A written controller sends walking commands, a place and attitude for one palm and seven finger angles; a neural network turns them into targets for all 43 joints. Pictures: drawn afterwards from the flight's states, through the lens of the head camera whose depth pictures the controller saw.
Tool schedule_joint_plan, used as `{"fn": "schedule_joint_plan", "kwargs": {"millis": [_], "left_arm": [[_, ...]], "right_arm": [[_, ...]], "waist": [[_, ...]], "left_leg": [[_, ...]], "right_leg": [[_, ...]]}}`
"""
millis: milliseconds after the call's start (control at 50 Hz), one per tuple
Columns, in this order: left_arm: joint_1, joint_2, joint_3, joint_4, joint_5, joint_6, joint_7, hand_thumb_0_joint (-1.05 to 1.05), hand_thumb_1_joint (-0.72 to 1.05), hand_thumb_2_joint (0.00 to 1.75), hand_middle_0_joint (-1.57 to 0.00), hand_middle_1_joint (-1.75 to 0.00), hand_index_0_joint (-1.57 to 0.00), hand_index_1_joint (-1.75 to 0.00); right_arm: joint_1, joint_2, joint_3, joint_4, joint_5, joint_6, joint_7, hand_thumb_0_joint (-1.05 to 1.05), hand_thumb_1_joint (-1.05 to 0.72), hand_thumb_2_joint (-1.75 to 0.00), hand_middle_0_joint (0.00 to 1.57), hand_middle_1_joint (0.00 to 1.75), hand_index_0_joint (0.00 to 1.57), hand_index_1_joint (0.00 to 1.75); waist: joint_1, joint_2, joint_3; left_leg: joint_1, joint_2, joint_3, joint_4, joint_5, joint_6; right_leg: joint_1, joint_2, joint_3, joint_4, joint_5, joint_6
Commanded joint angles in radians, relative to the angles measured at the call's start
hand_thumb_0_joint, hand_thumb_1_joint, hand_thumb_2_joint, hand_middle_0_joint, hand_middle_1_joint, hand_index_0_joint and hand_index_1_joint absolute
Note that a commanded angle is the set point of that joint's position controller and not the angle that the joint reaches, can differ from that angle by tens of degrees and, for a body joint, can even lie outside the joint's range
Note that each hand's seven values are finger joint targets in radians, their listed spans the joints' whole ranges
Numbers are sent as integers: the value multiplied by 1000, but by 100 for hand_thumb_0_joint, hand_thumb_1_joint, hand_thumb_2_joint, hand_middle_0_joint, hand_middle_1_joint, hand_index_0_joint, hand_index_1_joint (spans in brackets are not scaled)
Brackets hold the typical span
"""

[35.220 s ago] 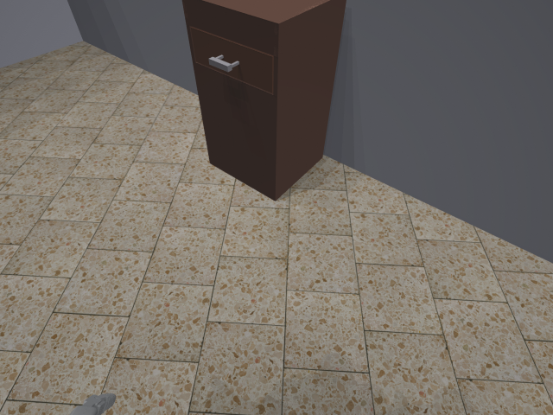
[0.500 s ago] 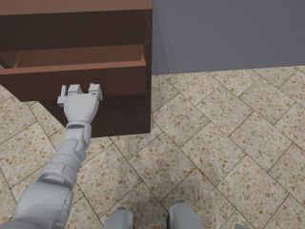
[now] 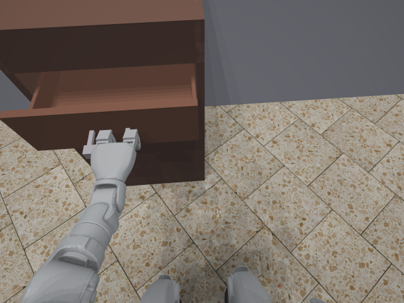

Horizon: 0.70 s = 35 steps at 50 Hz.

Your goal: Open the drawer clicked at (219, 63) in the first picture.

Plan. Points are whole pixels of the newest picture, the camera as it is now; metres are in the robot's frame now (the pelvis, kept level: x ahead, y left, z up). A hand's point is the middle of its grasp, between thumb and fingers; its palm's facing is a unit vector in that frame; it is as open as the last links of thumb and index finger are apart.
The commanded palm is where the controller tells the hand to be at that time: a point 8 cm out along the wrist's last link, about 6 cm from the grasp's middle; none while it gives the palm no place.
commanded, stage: pull the drawer open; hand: left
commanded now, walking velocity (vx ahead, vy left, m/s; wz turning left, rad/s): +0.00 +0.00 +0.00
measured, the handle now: (108, 142) +0.46 +0.22 -0.03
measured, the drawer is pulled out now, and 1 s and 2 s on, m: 0.13 0.26 0.30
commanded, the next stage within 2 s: open the thumb to release the handle in 1.56 s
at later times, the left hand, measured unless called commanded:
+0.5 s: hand (120, 193) +0.35 +0.18 -0.05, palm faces -0.01 -0.02 -1.00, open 5.7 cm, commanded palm +0.31 +0.19 -0.01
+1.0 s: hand (118, 224) +0.28 +0.17 -0.05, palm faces -0.01 -0.04 -1.00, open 5.7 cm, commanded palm +0.24 +0.18 -0.01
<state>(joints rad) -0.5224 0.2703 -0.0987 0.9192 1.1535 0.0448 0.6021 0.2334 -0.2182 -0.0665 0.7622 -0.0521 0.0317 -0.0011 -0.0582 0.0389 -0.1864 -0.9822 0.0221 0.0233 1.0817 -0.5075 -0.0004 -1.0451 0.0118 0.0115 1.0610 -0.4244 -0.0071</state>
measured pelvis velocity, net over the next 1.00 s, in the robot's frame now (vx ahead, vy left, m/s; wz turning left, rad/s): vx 0.01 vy -0.01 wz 0.00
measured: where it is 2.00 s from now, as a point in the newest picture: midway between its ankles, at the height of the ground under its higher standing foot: outside the picture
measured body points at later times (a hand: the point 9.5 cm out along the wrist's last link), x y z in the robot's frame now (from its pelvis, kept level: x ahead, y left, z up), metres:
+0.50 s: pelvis +0.01 -0.01 +0.01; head +0.10 -0.02 +0.45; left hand +0.34 +0.18 +0.00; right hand +0.14 -0.26 -0.13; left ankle +0.00 +0.12 -0.66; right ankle +0.04 -0.12 -0.66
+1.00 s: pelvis +0.01 -0.01 +0.01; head +0.08 -0.03 +0.45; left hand +0.28 +0.17 +0.00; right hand +0.19 -0.25 -0.11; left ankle +0.00 +0.12 -0.66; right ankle +0.04 -0.12 -0.66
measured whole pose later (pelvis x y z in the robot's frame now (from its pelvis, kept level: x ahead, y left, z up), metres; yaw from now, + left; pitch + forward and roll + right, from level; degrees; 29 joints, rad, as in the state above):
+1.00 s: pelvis +0.01 -0.01 +0.01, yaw +0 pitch +18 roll +1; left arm 0.06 0.20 -0.20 0.43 1.19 0.12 0.64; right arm 0.13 -0.21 -0.05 0.68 -0.05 0.02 -0.01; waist 0.02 0.02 -0.20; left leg -0.84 0.03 0.02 1.04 -0.53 -0.02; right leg -0.91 0.02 0.01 1.05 -0.46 -0.03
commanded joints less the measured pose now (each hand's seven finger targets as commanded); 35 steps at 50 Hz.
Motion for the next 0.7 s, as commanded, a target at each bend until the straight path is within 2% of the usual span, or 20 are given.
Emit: {"fn": "schedule_joint_plan", "kwargs": {"millis": [0,40,80,120,140,200,220,280,300,320,360,380,440,460,500,560,600,620,660,680], "left_arm": [[-153,157,59,-137,-25,27,24,0,90,90,-40,-135,-40,-135],[-147,160,60,-150,-23,23,28,0,90,90,-40,-135,-40,-135],[-108,181,79,-171,-21,20,31,0,90,90,-40,-135,-40,-135],[-71,167,71,-190,-19,22,34,0,90,90,-40,-135,-40,-135],[-74,151,57,-205,-18,23,35,0,90,90,-40,-135,-40,-135],[12,165,81,-245,-19,31,41,0,90,90,-40,-135,-40,-135],[13,134,51,-262,-16,32,43,0,90,90,-40,-135,-40,-135],[68,113,41,-288,-12,46,48,0,90,90,-40,-135,-40,-135],[63,111,41,-308,-15,48,49,0,90,90,-40,-135,-40,-135],[94,120,50,-313,-13,52,52,0,90,90,-40,-135,-40,-135],[101,138,63,-346,-14,60,54,0,90,90,-40,-135,-40,-135],[126,113,41,-341,-9,64,56,0,90,90,-40,-135,-40,-135],[145,101,30,-367,-11,73,57,0,90,90,-40,-135,-40,-135],[142,122,46,-378,-10,76,56,0,90,90,-40,-135,-40,-135],[187,119,44,-388,-4,82,58,0,90,90,-40,-135,-40,-135],[233,83,19,-425,-9,90,54,0,90,90,-40,-135,-40,-135],[258,60,-4,-441,-3,95,54,0,90,90,-40,-135,-40,-135],[288,57,-4,-451,-1,96,56,0,90,90,-40,-135,-40,-135],[312,45,-12,-480,-5,101,52,0,90,90,-40,-135,-40,-135],[313,31,-31,-493,1,97,55,0,90,90,-40,-135,-40,-135]], "right_arm": [[56,-129,-41,-91,11,-37,-15,0,-90,-90,20,30,20,30],[50,-130,-41,-92,10,-41,-18,0,-90,-90,20,30,20,30],[39,-130,-39,-96,9,-42,-21,0,-90,-90,20,30,20,30],[32,-126,-38,-104,9,-43,-24,0,-90,-90,20,30,20,30],[33,-126,-39,-105,12,-45,-22,0,-90,-90,20,30,20,30],[16,-125,-40,-115,11,-45,-21,0,-90,-90,20,30,20,30],[13,-122,-39,-119,10,-47,-22,0,-90,-90,20,30,20,30],[0,-123,-39,-127,12,-48,-19,0,-90,-90,20,30,20,30],[-4,-122,-42,-128,14,-49,-20,0,-90,-90,20,30,20,30],[-10,-121,-39,-130,12,-51,-22,0,-90,-90,20,30,20,30],[-24,-124,-38,-134,13,-50,-23,0,-90,-90,20,30,20,30],[-30,-118,-36,-137,12,-52,-24,0,-90,-90,20,30,20,30],[-43,-116,-34,-143,14,-58,-26,0,-90,-90,20,30,20,30],[-50,-120,-33,-141,14,-57,-26,0,-90,-90,20,30,20,30],[-55,-116,-30,-149,12,-57,-28,0,-90,-90,20,30,20,30],[-70,-114,-30,-159,14,-56,-25,0,-90,-90,20,30,20,30],[-75,-110,-29,-164,15,-57,-24,0,-90,-90,20,30,20,30],[-82,-109,-29,-169,13,-58,-24,0,-90,-90,20,30,20,30],[-90,-110,-28,-178,14,-56,-22,0,-90,-90,20,30,20,30],[-96,-108,-27,-179,13,-57,-22,0,-90,-90,20,30,20,30]], "waist": [[24,-82,-384],[24,-77,-359],[40,-71,-370],[44,-74,-373],[37,-71,-359],[60,-65,-377],[49,-69,-371],[56,-75,-359],[48,-80,-355],[58,-90,-357],[60,-73,-355],[59,-77,-338],[58,-74,-317],[61,-65,-321],[72,-67,-322],[69,-57,-332],[70,-58,-314],[75,-76,-330],[75,-57,-333],[68,-73,-316]], "left_leg": [[176,-48,5,-128,280,23],[175,-48,7,-132,270,24],[175,-51,11,-131,276,23],[181,-53,12,-133,283,22],[190,-51,8,-139,285,21],[207,-52,15,-137,311,19],[211,-53,14,-137,316,19],[224,-51,11,-142,327,16],[230,-50,13,-140,319,17],[225,-52,13,-142,320,17],[230,-56,11,-141,320,16],[229,-55,15,-142,315,17],[231,-57,17,-146,296,16],[235,-57,12,-145,296,15],[242,-57,13,-148,305,14],[265,-58,12,-147,328,13],[277,-54,11,-150,331,11],[279,-55,12,-148,334,12],[289,-57,7,-150,343,9],[293,-53,9,-145,343,11]], "right_leg": [[359,26,-19,-137,287,-21],[352,25,-16,-144,275,-21],[366,23,-11,-142,286,-21],[375,24,-11,-143,298,-22],[367,24,-15,-145,297,-24],[389,25,-12,-142,330,-26],[387,26,-14,-144,340,-25],[380,28,-23,-143,340,-28],[381,27,-19,-150,338,-26],[394,27,-18,-148,342,-25],[399,27,-15,-150,349,-28],[393,26,-15,-152,346,-25],[390,24,-14,-161,326,-25],[388,26,-16,-158,321,-28],[391,26,-15,-155,330,-28],[400,29,-20,-156,358,-32],[384,30,-25,-154,350,-32],[394,30,-25,-154,354,-30],[399,31,-26,-152,366,-35],[383,30,-27,-153,369,-32]]}}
